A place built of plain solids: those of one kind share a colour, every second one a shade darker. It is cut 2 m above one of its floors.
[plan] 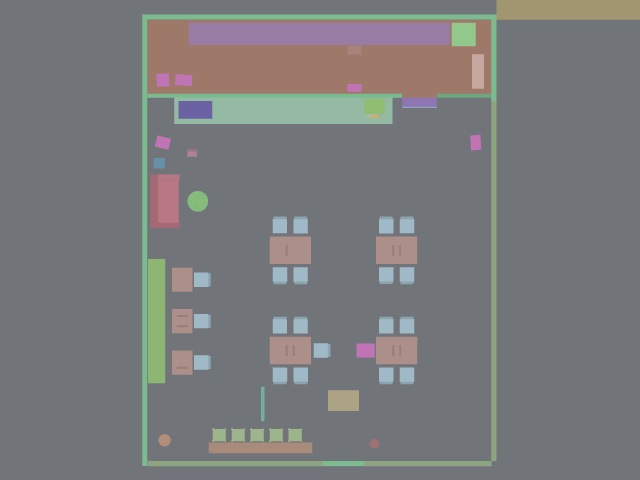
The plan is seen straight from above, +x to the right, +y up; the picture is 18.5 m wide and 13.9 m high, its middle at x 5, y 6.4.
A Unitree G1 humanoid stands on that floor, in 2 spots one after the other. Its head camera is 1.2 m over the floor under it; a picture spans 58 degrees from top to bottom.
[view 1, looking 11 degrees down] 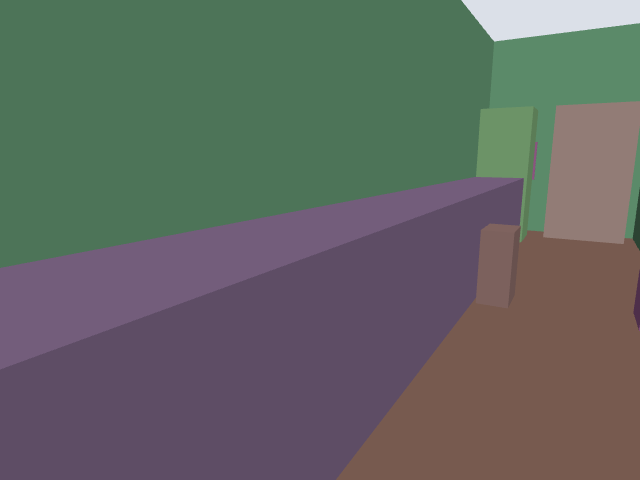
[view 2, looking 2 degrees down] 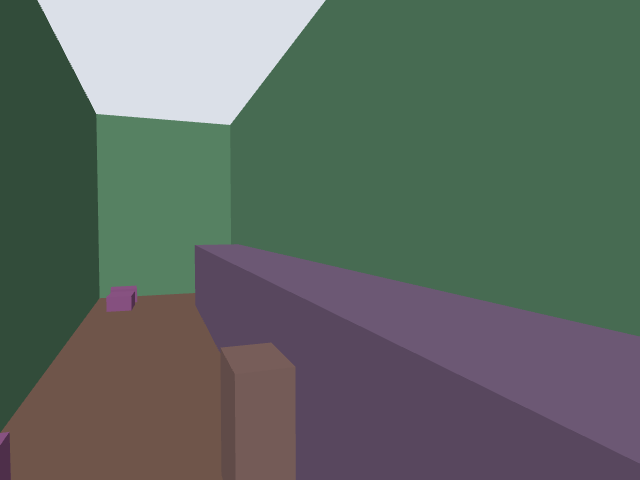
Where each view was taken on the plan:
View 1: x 2.20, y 11.36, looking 31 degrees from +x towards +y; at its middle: back_worktop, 1.57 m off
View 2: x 7.88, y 11.48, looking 159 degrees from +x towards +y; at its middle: wall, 3.64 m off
